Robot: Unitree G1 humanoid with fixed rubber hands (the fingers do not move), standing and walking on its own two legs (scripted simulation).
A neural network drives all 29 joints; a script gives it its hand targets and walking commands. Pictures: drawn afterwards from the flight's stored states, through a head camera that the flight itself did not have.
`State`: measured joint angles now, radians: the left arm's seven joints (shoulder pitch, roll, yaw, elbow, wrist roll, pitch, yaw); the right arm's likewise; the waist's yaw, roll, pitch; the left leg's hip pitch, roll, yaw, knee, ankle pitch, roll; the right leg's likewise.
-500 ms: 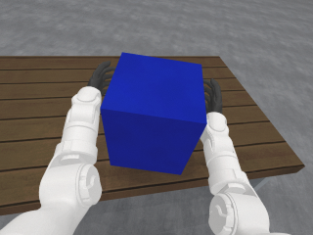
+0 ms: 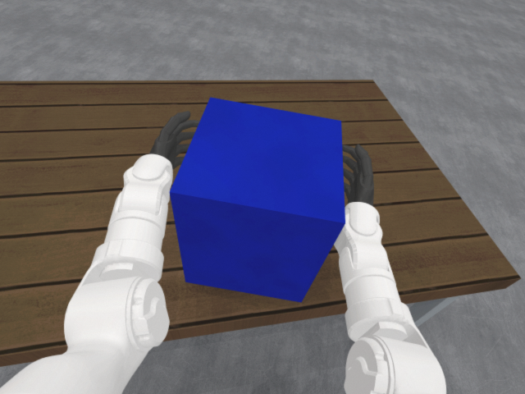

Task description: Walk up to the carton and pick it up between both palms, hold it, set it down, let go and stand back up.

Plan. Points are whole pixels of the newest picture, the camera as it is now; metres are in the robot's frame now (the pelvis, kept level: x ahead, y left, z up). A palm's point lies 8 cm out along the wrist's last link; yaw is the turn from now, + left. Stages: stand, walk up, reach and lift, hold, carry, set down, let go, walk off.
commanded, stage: set down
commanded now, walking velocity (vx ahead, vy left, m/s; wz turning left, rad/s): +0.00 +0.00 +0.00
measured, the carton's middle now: (258, 206) +0.39 -0.03 +0.06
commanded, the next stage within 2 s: none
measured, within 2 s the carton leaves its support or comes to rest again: rests again in 0.86 s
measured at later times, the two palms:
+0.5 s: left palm (168, 167) +0.43 +0.11 +0.11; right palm (356, 213) +0.35 -0.18 +0.09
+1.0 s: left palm (165, 172) +0.44 +0.12 +0.10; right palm (353, 211) +0.35 -0.18 +0.09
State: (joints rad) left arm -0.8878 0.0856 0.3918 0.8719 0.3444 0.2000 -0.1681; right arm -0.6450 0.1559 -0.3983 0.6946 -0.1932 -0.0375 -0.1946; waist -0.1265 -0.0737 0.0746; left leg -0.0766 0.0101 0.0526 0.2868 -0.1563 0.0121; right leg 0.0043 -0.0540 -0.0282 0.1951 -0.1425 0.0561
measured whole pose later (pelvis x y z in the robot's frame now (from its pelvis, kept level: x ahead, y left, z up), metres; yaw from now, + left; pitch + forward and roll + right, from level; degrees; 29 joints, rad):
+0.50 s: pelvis -0.01 +0.00 +0.00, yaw -1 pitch -2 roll -1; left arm -0.91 0.08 0.41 0.96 0.37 0.15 -0.17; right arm -0.62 0.19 -0.48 0.73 -0.27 -0.10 -0.19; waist -0.11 -0.07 0.06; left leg -0.12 0.02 0.07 0.30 -0.15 0.01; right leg -0.04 -0.05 -0.04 0.20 -0.13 0.05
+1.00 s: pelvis -0.01 +0.00 +0.00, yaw -1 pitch -2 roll -1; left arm -0.91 0.08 0.47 0.99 0.43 0.09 -0.18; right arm -0.66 0.21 -0.57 0.76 -0.34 -0.15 -0.16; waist -0.10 -0.09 0.09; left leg -0.11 0.02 0.08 0.29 -0.15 0.02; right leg -0.04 -0.06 -0.04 0.20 -0.12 0.05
